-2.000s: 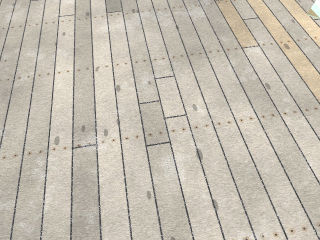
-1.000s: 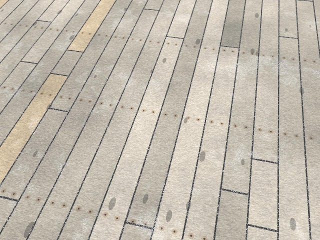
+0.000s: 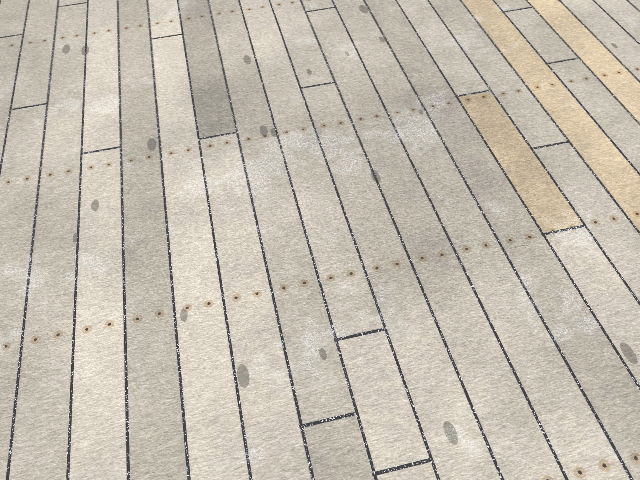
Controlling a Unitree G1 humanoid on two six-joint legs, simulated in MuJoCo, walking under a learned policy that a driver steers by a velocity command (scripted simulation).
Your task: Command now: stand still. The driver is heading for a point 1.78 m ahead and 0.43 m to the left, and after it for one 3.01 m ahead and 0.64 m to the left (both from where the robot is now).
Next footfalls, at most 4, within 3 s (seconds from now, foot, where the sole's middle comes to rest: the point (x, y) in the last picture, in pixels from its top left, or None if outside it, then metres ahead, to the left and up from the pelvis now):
0.06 left None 0.00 0.16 -0.78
1.06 right None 0.34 0.05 -0.78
1.56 left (161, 454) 0.55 0.40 -0.78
2.12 right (247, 318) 0.89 0.24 -0.78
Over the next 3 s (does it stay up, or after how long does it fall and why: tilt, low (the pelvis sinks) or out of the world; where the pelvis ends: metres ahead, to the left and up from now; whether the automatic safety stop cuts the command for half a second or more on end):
stays up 1.20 0.34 0.00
